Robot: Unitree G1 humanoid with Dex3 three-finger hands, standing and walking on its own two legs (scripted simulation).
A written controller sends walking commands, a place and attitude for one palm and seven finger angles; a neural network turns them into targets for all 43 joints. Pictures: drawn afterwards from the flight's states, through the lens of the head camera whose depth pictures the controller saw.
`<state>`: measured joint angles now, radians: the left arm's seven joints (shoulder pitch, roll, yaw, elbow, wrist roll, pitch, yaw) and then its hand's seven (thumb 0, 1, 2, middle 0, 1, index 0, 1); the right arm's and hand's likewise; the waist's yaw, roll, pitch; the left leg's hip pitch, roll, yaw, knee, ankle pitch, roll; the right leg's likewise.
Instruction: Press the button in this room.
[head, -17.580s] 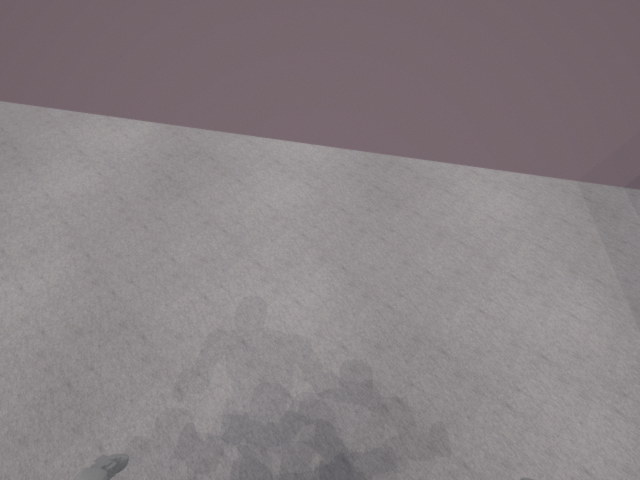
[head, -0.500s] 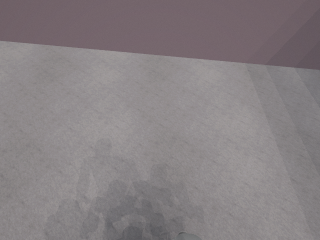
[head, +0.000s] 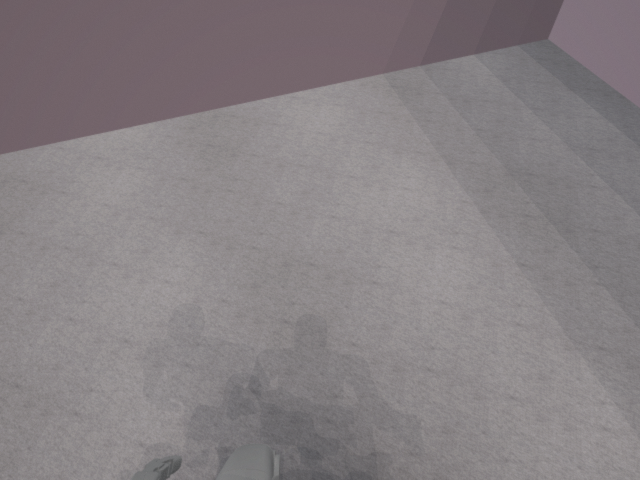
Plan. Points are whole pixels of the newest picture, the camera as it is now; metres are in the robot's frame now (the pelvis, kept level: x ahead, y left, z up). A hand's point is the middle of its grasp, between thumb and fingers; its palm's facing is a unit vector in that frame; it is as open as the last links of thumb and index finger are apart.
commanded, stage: turn or walk to find it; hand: left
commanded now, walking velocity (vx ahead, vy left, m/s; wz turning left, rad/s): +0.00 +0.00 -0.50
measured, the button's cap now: out of the picture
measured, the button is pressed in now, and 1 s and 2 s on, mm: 0 0 0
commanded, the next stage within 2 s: none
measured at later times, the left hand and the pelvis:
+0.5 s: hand out of the picture +0.10 +0.26 -0.17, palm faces -0.16 -0.96 -0.21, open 7.3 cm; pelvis +0.00 +0.06 +0.00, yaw -14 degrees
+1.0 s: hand (249, 455) +0.17 +0.12 -0.15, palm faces -0.48 -0.84 -0.26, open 7.3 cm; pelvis -0.02 +0.01 +0.00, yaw -30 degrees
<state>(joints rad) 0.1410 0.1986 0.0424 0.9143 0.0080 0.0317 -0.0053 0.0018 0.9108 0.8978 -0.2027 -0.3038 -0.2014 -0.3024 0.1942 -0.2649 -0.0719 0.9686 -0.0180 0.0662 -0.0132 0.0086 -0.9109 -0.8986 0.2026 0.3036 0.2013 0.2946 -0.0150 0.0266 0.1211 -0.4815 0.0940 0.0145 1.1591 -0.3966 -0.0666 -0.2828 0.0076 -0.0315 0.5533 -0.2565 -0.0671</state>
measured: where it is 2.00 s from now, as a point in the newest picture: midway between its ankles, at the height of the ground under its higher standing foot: outside the picture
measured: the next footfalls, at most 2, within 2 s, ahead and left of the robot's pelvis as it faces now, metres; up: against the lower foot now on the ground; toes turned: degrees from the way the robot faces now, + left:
left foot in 0.36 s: +0.05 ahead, +0.15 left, +0.00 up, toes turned -7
right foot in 0.82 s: -0.03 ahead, -0.09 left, +0.00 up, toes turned -31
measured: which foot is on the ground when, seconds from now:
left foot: up 0.00-0.34, down 0.36-0.82, up 0.84-1.00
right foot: down 0.00-0.36, up 0.38-0.80, down 0.82-1.00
